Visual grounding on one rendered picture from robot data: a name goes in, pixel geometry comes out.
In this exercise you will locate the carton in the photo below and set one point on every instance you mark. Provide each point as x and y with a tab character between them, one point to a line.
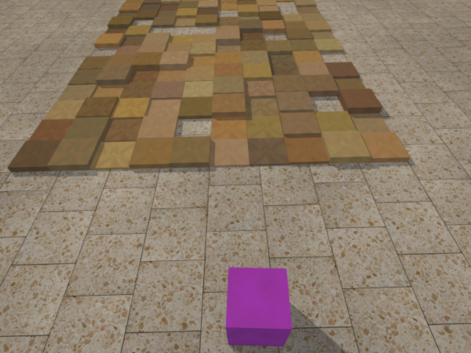
258	307

